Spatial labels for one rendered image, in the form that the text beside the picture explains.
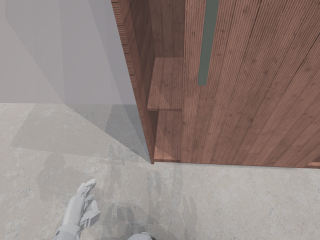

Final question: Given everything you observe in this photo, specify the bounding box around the robot left forearm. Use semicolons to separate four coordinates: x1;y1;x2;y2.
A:
52;224;81;240

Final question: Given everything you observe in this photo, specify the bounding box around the handle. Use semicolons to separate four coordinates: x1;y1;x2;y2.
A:
198;0;220;86

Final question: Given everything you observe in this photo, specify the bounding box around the robot left hand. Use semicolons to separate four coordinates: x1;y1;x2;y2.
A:
61;178;101;231

